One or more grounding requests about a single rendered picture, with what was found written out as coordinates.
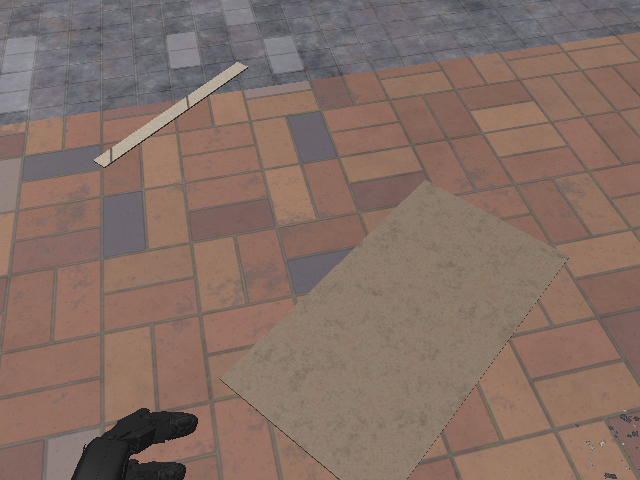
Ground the left robot hand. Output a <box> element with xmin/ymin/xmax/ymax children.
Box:
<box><xmin>71</xmin><ymin>408</ymin><xmax>198</xmax><ymax>480</ymax></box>

